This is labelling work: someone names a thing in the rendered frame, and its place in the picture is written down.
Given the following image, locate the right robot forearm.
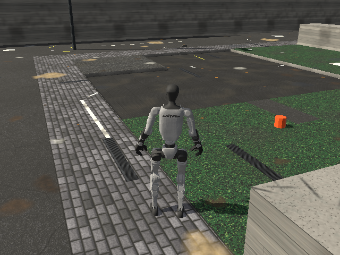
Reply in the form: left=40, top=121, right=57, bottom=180
left=192, top=129, right=201, bottom=148

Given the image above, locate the robot head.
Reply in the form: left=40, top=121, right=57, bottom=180
left=163, top=84, right=180, bottom=109

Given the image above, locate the left robot upper arm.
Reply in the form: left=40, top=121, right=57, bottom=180
left=144, top=107, right=161, bottom=135

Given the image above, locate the right robot upper arm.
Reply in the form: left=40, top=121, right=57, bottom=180
left=183, top=107, right=197, bottom=137

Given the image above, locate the right robot hand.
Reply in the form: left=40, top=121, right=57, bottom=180
left=191, top=145, right=203, bottom=156

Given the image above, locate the left robot forearm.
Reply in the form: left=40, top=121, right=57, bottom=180
left=137, top=126, right=149, bottom=146

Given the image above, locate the right robot shin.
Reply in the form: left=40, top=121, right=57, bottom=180
left=177, top=175, right=185, bottom=211

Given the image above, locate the left robot hand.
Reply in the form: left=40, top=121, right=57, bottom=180
left=135, top=144, right=147, bottom=156

